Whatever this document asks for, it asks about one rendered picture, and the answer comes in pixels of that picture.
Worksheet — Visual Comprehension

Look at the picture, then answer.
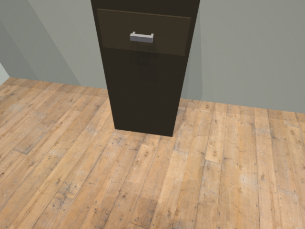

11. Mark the handle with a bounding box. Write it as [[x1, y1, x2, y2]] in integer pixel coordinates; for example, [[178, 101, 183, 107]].
[[130, 31, 153, 43]]

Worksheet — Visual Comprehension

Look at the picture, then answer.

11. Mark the cabinet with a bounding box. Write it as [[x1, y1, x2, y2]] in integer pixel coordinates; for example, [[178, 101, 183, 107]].
[[91, 0, 200, 137]]

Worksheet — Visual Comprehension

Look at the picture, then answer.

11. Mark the drawer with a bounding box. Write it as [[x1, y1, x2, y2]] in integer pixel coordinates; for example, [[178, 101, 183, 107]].
[[98, 9, 191, 55]]

